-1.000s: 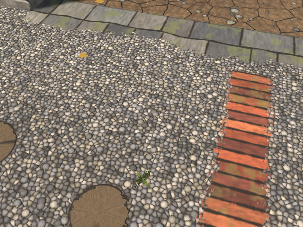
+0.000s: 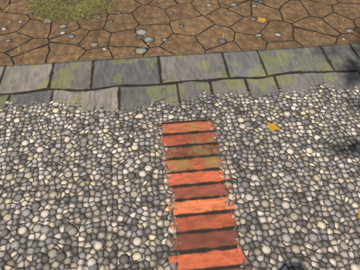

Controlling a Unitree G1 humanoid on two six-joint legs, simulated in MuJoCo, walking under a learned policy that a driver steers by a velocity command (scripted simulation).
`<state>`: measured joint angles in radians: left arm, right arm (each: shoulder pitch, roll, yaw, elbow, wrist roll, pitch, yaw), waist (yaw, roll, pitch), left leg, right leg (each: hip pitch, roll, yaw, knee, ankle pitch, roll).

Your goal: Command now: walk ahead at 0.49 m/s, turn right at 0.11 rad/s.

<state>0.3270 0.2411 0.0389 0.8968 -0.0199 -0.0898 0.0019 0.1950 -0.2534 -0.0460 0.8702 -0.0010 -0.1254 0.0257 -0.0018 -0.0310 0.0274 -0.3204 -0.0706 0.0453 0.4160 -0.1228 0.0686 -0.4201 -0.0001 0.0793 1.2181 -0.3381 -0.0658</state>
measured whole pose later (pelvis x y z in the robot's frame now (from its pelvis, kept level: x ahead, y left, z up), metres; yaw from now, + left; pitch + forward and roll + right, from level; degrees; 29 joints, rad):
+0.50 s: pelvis +0.29 -0.07 +0.00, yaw +2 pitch +2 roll +1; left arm 0.16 0.24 0.04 0.79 0.00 -0.11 -0.02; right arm 0.34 -0.28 -0.03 0.94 0.03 -0.09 0.01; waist -0.02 0.03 0.01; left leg -0.41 0.02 -0.05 1.16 -0.37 0.04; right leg -0.36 0.01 -0.07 0.49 -0.16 -0.05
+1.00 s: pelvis +0.55 +0.00 -0.02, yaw +17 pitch +2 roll -1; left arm 0.30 0.26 0.05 0.90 -0.01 -0.08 0.01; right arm 0.10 -0.26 -0.07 0.72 0.02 -0.06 0.05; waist 0.02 0.01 0.05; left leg -0.50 -0.05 0.06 0.65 -0.19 0.12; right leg -0.16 -0.05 -0.09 1.05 -0.50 0.01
